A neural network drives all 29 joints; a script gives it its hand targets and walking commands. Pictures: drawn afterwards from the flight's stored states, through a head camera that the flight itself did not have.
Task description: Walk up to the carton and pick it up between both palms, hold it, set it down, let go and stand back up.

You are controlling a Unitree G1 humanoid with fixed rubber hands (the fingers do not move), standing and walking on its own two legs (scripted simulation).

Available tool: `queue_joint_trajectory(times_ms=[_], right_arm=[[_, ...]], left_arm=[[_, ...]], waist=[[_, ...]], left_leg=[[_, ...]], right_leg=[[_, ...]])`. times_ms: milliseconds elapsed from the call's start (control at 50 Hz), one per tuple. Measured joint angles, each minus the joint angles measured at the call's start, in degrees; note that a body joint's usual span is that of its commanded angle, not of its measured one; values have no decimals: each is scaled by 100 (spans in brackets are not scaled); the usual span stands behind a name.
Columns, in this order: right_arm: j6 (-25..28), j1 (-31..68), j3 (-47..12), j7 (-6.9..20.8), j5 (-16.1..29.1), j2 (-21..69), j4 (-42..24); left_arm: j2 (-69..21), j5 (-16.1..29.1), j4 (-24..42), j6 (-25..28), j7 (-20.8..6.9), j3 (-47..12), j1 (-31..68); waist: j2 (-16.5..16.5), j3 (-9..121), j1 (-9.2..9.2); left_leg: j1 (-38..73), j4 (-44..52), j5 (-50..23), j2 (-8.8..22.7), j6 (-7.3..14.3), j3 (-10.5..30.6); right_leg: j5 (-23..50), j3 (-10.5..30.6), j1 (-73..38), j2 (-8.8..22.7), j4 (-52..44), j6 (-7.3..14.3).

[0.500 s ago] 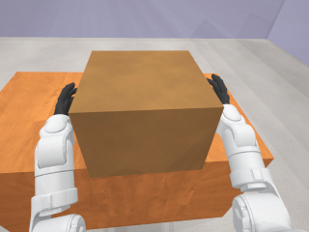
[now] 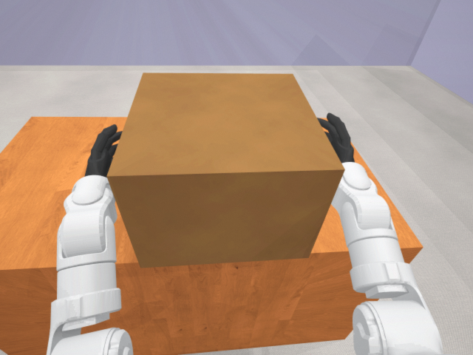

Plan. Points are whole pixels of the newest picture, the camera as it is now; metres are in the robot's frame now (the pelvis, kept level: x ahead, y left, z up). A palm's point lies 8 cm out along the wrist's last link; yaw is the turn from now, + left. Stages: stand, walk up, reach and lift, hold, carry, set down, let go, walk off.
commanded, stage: set down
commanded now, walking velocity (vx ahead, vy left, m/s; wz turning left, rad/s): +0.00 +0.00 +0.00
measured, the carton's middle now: (223, 162) +0.40 +0.01 +0.15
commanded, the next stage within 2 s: none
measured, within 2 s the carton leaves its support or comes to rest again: neither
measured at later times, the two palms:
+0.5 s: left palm (118, 185) +0.37 +0.19 +0.12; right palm (326, 175) +0.38 -0.19 +0.13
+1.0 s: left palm (121, 187) +0.39 +0.19 +0.10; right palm (321, 175) +0.40 -0.19 +0.11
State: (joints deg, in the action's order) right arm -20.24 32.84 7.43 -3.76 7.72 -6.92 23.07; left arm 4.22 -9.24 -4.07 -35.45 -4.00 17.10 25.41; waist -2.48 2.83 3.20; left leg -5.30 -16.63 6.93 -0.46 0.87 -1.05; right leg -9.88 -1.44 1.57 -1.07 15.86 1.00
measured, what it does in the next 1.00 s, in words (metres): stands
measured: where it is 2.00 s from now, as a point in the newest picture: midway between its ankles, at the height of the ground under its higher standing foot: outside the picture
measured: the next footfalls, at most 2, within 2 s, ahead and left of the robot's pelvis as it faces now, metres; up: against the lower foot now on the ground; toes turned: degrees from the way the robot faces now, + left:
none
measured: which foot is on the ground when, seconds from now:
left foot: down 0.00-1.00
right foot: down 0.00-1.00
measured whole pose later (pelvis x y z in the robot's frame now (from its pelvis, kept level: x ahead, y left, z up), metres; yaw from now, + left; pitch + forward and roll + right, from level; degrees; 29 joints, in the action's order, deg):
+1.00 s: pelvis +0.02 -0.01 +0.00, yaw +1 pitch -1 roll +0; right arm 2.2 33.6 16.3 -0.3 -3.7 -4.3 42.1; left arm 4.3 -9.3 -29.4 -12.7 -2.4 16.8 30.5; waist -2.9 0.4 0.7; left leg -8.0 -16.5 7.8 -0.4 -0.1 0.4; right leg -11.2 -2.9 3.7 -1.3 15.7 1.6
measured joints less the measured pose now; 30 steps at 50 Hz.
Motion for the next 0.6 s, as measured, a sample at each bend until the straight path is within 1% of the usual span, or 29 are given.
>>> queue_joint_trajectory(times_ms=[100, 220, 280, 360, 460, 600], right_arm=[[600, 41, 250, 169, -391, 172, 423], [1136, -89, 364, 218, -627, 288, 834], [1350, -210, 354, 211, -629, 290, 898], [1600, -353, 283, 188, -571, 232, 900], [1773, -448, 159, 135, -431, 105, 836], [1781, -321, 83, 93, -291, -25, 959]], left_arm=[[-64, -165, -478, 557, -116, 154, 158], [-27, -224, -852, 932, -151, 116, 133], [0, -134, -943, 1106, -79, 10, 44], [43, 26, -989, 1350, 82, -186, -92], [57, 161, -1039, 1589, 241, -353, -161], [-7, 91, -1212, 1657, 249, -293, -13]], waist=[[-41, -83, -84], [-96, -274, -133], [-104, -366, -140], [-89, -421, -123], [-66, -340, -91], [-65, -291, -93]], left_leg=[[174, 78, 0, -22, -2, 6], [297, 116, 21, -53, -17, 74], [250, 77, 51, -58, -29, 114], [109, 0, 98, -51, -45, 152], [-71, -66, 154, -27, -59, 155], [-51, -48, 198, 5, -70, 98]], right_leg=[[-45, -6, -143, 20, -2, 1], [-106, -74, -284, 46, -23, 7], [-128, -115, -271, 49, -27, 10], [-142, -153, -183, 40, -35, 12], [-149, -153, -39, 15, -54, 15], [-172, -93, -33, -13, -66, 23]])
